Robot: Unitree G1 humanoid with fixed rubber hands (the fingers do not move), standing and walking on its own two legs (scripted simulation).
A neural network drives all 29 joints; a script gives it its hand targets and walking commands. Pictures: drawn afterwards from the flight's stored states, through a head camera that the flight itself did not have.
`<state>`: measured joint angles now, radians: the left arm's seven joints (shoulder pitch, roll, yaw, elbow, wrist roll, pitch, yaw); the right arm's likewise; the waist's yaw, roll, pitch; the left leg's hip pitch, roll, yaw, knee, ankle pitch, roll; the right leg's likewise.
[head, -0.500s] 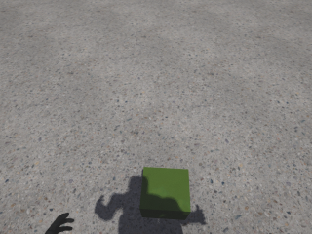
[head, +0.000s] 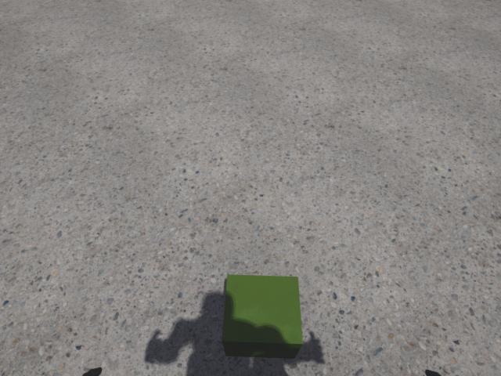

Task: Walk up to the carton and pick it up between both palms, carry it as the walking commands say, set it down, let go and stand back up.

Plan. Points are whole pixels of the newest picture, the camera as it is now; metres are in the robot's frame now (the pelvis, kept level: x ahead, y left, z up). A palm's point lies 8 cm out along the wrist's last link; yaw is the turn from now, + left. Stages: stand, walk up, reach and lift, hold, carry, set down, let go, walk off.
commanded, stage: walk up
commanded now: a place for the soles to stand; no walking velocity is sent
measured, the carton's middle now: (261, 317) +0.41 -0.01 -0.66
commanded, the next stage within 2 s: reach and lift in 1.28 s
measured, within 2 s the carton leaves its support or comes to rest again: neither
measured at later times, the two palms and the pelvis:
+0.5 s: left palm out of the picture +0.07 +0.29 -0.13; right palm out of the picture +0.06 -0.33 -0.12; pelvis -0.03 -0.02 -0.02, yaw -1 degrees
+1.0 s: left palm out of the picture +0.08 +0.28 -0.12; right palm out of the picture +0.06 -0.32 -0.11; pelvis -0.02 -0.02 +0.00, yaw -1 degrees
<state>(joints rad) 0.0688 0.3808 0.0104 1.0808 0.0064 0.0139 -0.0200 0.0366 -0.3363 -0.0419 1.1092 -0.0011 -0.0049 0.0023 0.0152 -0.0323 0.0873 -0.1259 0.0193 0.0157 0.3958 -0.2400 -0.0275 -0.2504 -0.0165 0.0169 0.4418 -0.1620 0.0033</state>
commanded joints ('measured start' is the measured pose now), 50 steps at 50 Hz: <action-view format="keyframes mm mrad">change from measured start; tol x16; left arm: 1 -37 212 49 -85 4 -5 6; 50 -49 194 51 -104 1 -26 2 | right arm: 1 -25 -264 -53 -80 1 -22 -18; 20 -45 -297 -73 -195 -17 -17 -26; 28 232 -233 -72 -123 -8 -13 -24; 33 -10 -281 -58 -181 -22 -36 -17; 50 56 -242 -45 -127 0 -26 -15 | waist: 1 -6 43 -170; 11 -33 -120 -127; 19 48 218 -136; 23 -6 -169 -71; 33 41 130 -81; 50 -5 2 -114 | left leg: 1 -5 142 -114 -60 191 82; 11 -35 4 -24 120 -103 64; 15 -153 228 -252 -122 -5 165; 19 -144 241 -186 16 217 173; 25 -90 -20 -59 428 -295 62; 28 -20 -9 -37 117 -123 75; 31 -177 192 -345 -128 -87 148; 34 -193 153 -221 -33 77 120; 37 -83 26 -110 20 -94 76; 50 -69 92 -144 -56 71 83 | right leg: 1 72 -69 63 16 134 -53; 11 -53 -174 225 -127 -100 -139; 18 50 9 62 220 -170 -31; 21 62 -38 111 111 2 -76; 24 -92 -251 433 -186 -173 -233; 32 90 27 107 117 -200 -20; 38 12 -110 247 -133 -178 -102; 50 71 -70 182 -79 -11 -67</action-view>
